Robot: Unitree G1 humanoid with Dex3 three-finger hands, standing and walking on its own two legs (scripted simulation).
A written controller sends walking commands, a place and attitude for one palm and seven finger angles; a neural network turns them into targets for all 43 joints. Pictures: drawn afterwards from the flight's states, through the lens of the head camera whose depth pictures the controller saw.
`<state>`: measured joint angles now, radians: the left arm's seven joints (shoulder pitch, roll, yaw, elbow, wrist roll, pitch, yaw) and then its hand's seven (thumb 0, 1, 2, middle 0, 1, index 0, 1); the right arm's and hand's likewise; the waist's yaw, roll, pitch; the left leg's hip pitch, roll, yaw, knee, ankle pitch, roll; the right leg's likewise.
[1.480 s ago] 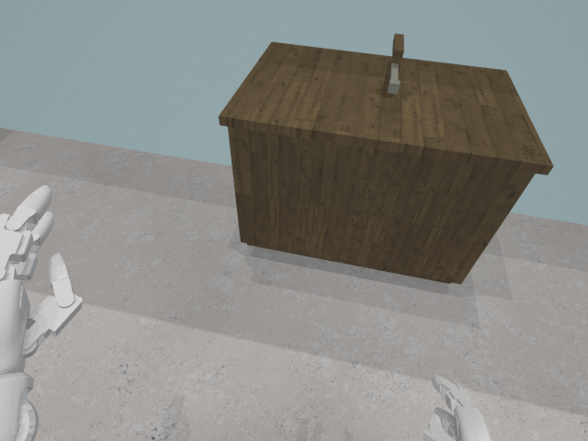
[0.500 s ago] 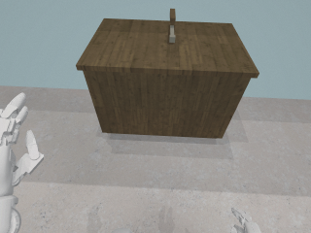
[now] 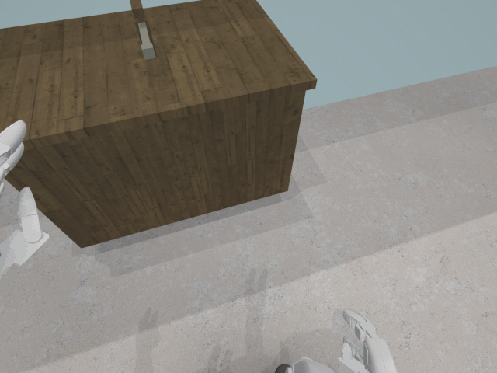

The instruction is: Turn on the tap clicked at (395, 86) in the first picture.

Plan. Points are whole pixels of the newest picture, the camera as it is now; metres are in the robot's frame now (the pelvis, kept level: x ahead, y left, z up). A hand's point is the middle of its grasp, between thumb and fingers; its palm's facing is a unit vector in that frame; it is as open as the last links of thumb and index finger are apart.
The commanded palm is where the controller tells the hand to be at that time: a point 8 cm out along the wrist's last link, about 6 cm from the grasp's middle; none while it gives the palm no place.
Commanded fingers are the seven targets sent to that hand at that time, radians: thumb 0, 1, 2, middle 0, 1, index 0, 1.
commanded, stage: take the last steps up to it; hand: left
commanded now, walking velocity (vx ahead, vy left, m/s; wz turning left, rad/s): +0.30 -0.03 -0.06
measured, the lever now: (148, 51) +0.81 +0.30 +0.05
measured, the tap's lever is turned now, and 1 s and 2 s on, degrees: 0 0 0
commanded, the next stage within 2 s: come to a stop and stand still in 1.68 s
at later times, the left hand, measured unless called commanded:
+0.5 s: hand (69, 170) +0.31 +0.24 +0.19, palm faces +0.44 -0.85 -0.31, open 7.4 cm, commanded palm +0.26 +0.27 +0.19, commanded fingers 0.00 0.90 0.90 -0.20 -0.30 -0.20 -0.30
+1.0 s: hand (149, 116) +0.41 +0.16 +0.19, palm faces +0.39 -0.82 -0.41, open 7.4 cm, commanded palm +0.36 +0.21 +0.19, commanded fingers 0.00 0.90 0.90 -0.20 -0.30 -0.20 -0.30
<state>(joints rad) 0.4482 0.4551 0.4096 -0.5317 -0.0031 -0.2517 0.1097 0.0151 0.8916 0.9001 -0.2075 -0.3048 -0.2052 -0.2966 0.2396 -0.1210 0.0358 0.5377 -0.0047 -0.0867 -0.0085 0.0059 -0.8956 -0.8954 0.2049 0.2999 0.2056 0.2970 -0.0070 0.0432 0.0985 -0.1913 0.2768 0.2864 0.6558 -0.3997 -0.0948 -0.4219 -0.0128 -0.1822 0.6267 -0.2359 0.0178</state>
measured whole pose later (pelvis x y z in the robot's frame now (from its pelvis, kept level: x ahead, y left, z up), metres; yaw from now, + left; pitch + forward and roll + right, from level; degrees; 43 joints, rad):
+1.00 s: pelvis +0.19 -0.07 +0.01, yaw -1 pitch -1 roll +1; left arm 0.47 0.36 0.35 -0.53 -0.02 -0.22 0.16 0.02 0.89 0.90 -0.21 -0.31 -0.21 -0.30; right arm 0.22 -0.25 -0.02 0.63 0.00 -0.05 -0.08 0.01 -0.90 -0.90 0.20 0.30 0.20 0.30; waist 0.01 -0.02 0.05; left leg -0.42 0.08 0.12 0.74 -0.33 -0.01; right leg -0.21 -0.03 -0.15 0.51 -0.30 -0.06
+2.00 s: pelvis +0.39 -0.14 +0.01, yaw -1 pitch -1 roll +0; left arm 0.48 0.37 0.35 -0.51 -0.03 -0.20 0.15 0.02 0.89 0.90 -0.21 -0.31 -0.21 -0.30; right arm 0.20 -0.16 0.04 0.60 0.00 -0.10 -0.05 0.01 -0.90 -0.90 0.20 0.30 0.20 0.30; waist 0.01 0.04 0.04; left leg -0.29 0.08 0.08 0.60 -0.28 -0.03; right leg -0.27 0.00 -0.10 0.57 -0.27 -0.04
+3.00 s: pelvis +0.34 -0.10 +0.02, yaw +1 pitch -3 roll -1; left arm 0.35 0.34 0.33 -0.38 0.01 -0.25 0.08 0.02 0.89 0.90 -0.21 -0.30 -0.21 -0.30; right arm 0.22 -0.19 0.03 0.58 -0.01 -0.18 -0.01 0.01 -0.90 -0.90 0.20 0.30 0.20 0.30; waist 0.05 -0.03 0.04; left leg -0.22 -0.03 0.01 0.42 -0.16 0.05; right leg -0.20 0.04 0.06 0.35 -0.14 0.00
